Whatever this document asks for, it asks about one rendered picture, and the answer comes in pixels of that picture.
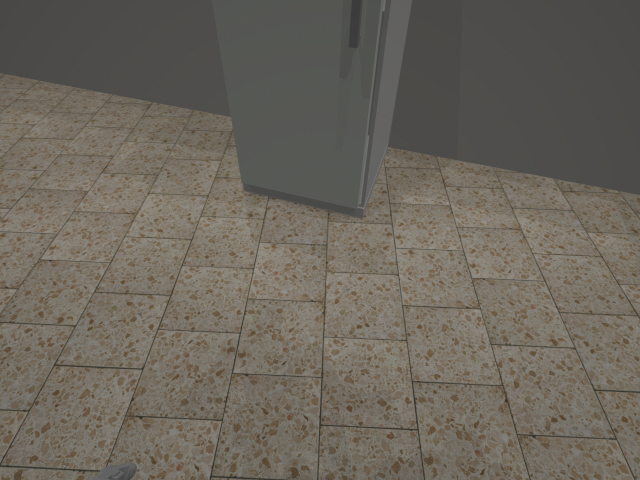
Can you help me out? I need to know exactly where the fridge door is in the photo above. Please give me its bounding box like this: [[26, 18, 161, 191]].
[[212, 0, 384, 209]]

